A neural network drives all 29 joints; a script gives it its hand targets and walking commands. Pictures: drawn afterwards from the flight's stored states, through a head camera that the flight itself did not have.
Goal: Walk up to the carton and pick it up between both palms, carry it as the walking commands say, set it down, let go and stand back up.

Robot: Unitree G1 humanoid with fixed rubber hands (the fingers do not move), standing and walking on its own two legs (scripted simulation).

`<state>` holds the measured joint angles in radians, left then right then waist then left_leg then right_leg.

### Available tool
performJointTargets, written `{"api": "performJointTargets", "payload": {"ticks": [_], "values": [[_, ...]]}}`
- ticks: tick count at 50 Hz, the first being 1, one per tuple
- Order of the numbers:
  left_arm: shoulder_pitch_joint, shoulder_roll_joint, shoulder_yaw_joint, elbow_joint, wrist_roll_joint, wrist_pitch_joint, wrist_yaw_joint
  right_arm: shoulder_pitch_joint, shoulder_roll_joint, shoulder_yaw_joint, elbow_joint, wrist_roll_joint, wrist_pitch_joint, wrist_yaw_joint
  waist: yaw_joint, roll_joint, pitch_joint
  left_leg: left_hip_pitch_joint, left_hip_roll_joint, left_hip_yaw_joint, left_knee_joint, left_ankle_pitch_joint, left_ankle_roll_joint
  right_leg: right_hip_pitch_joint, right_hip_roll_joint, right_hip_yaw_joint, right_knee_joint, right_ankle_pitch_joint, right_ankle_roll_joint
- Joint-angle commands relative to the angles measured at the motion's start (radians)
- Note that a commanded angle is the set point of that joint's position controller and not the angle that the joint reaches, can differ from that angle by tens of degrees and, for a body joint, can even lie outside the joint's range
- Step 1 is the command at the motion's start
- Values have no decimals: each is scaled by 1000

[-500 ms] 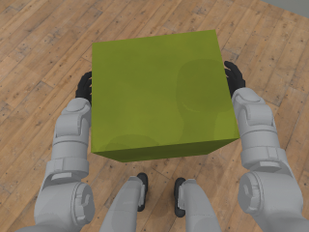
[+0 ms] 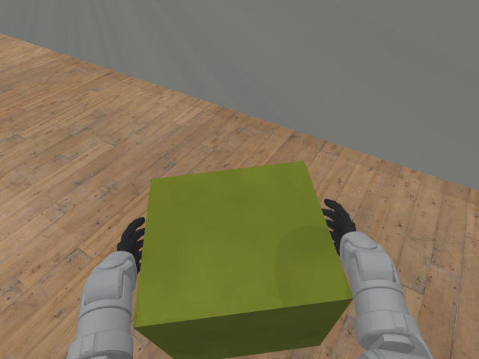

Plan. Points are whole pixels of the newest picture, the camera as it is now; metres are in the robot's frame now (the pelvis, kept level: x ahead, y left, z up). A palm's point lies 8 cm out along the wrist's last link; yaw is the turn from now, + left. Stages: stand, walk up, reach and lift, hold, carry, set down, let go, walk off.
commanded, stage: reach and lift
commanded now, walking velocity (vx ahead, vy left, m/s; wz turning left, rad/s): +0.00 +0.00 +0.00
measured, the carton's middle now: (240, 266) +0.32 +0.03 -0.04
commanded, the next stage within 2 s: hold in 1.36 s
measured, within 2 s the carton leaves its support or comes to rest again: neither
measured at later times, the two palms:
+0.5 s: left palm (126, 257) +0.28 +0.21 +0.05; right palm (354, 248) +0.32 -0.17 +0.05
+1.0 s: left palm (125, 262) +0.28 +0.22 +0.04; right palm (353, 253) +0.31 -0.16 +0.05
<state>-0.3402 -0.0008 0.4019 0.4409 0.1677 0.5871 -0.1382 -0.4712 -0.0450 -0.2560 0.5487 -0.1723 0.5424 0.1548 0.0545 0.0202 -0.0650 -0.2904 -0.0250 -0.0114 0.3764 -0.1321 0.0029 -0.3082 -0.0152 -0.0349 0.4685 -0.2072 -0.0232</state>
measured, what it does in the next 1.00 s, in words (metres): stands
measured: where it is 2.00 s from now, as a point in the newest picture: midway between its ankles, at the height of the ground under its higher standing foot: outside the picture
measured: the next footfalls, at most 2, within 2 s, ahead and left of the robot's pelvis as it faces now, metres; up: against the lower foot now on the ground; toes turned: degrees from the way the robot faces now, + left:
none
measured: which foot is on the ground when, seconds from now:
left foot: down 0.00-1.00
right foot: down 0.00-1.00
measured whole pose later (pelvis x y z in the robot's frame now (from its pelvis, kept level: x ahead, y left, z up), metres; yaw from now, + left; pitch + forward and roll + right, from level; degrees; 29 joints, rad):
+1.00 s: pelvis +0.00 +0.01 +0.00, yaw +0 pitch -4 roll +1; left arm -0.25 0.00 0.32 0.26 0.14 0.74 -0.11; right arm -0.34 -0.01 -0.24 0.34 -0.17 0.65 0.15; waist 0.01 0.02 0.00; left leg -0.14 -0.02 -0.01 0.34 -0.13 0.00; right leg -0.13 -0.01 -0.03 0.39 -0.18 -0.01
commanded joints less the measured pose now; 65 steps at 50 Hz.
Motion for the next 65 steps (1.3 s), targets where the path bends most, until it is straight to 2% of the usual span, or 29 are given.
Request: {"api": "performJointTargets", "payload": {"ticks": [1,3,4,5,7,8,9,10,11,12,15,18,22,24,27,28,30,31,32,35,36,39,41,43,47,57,60,61,65], "values": [[-585,-942,-648,-283,-208,34,-206,-371,945,501,-267,137,52,197,-37,-64,-382,215,-75,-21,-44,296,-9,326,95,111,-136,417,16],[-581,-942,-695,-361,-229,39,-197,-350,949,533,-324,150,55,188,-43,-70,-413,254,-76,-29,-45,336,-8,349,100,113,-135,451,15],[-536,-933,-673,-332,-211,49,-190,-339,927,523,-321,143,66,186,-37,-63,-370,239,-75,-28,-47,315,-7,345,97,109,-134,431,16],[-538,-931,-701,-367,-219,50,-185,-323,918,532,-359,152,63,180,-48,-31,-389,250,-75,-34,-43,336,-12,352,102,106,-127,447,11],[-527,-931,-740,-421,-242,56,-173,-313,919,572,-414,178,70,175,-49,-45,-430,294,-74,-47,-46,370,-12,382,111,103,-130,461,14],[-497,-910,-727,-420,-224,65,-165,-301,915,569,-409,177,80,173,-36,-47,-399,290,-75,-47,-51,362,-8,376,108,102,-135,456,18],[-498,-890,-722,-426,-226,68,-161,-291,885,557,-414,174,85,167,-47,-44,-392,301,-72,-47,-52,364,-12,377,111,97,-136,448,16],[-469,-882,-705,-389,-209,77,-156,-306,882,562,-424,173,91,165,-40,-72,-329,290,-70,-47,-63,303,-5,354,109,93,-147,387,18],[-477,-882,-720,-417,-216,80,-154,-286,879,557,-432,169,95,161,-59,-71,-336,294,-71,-51,-65,310,-7,358,112,93,-150,391,16],[-471,-870,-723,-433,-219,81,-150,-294,878,580,-458,183,95,156,-50,-66,-353,303,-73,-48,-65,308,-9,376,110,94,-151,394,17],[-509,-827,-719,-446,-211,98,-142,-279,853,545,-418,172,116,150,-68,-61,-296,311,-67,-44,-78,221,-8,354,104,92,-171,305,17],[-510,-813,-691,-428,-190,107,-140,-307,852,537,-405,173,125,151,-48,-63,-236,288,-65,-41,-88,175,-2,342,99,89,-180,253,16],[-529,-792,-655,-380,-171,113,-149,-323,862,522,-377,155,137,139,-59,-90,-179,256,-70,-33,-87,79,7,327,80,101,-199,173,20],[-568,-796,-660,-384,-177,112,-152,-339,875,518,-366,154,136,139,-61,-85,-181,268,-67,-34,-86,39,9,295,82,101,-199,114,15],[-585,-812,-681,-386,-180,109,-154,-361,883,521,-372,167,131,144,-62,-48,-194,263,-68,-32,-84,33,6,295,86,98,-192,115,11],[-617,-813,-698,-413,-189,100,-159,-377,909,535,-380,180,124,144,-61,-74,-204,281,-75,-31,-76,30,9,275,78,106,-201,97,10],[-605,-812,-682,-386,-185,104,-163,-384,892,523,-382,167,126,142,-64,-90,-184,272,-76,-27,-78,6,9,271,83,100,-203,69,11],[-595,-802,-671,-375,-179,104,-160,-372,893,508,-357,160,129,144,-62,-71,-168,273,-69,-27,-89,-1,8,270,87,94,-203,69,10],[-617,-813,-672,-358,-179,106,-165,-376,895,504,-350,155,125,143,-70,-94,-165,276,-77,-24,-80,-35,10,253,77,103,-212,25,8],[-615,-831,-708,-406,-202,96,-165,-377,915,534,-383,171,118,145,-61,-72,-219,293,-68,-29,-80,25,8,278,88,99,-196,87,7],[-626,-845,-733,-427,-215,93,-167,-366,918,545,-400,179,117,147,-73,-65,-227,293,-67,-30,-80,44,9,294,93,97,-194,114,9],[-615,-837,-741,-451,-211,93,-168,-341,926,542,-404,174,120,146,-76,-56,-274,309,-75,-25,-73,87,5,321,95,97,-188,163,14],[-591,-828,-734,-443,-206,95,-166,-342,924,543,-405,177,123,146,-59,-55,-264,302,-73,-28,-81,104,5,327,95,95,-188,184,15],[-564,-840,-742,-443,-209,100,-167,-316,918,547,-419,170,127,143,-69,-60,-271,310,-71,-30,-83,130,5,343,101,95,-186,220,17],[-546,-826,-721,-436,-203,107,-168,-287,919,533,-397,155,137,146,-70,-75,-243,296,-74,-28,-89,82,9,341,97,93,-195,176,20],[-510,-817,-733,-468,-205,105,-168,-266,927,559,-432,170,141,142,-55,-70,-263,304,-77,-28,-92,137,14,363,95,103,-191,242,23],[-473,-821,-718,-432,-197,114,-166,-268,905,550,-437,163,143,143,-57,-83,-239,309,-73,-35,-96,109,17,350,96,103,-198,204,20],[-492,-824,-734,-457,-202,111,-168,-248,919,554,-430,166,145,143,-66,-73,-234,312,-71,-36,-97,116,17,339,96,105,-200,205,19],[-451,-827,-720,-433,-200,118,-169,-269,901,564,-461,164,145,142,-54,-88,-213,303,-73,-33,-107,113,17,354,99,103,-206,199,20]]}}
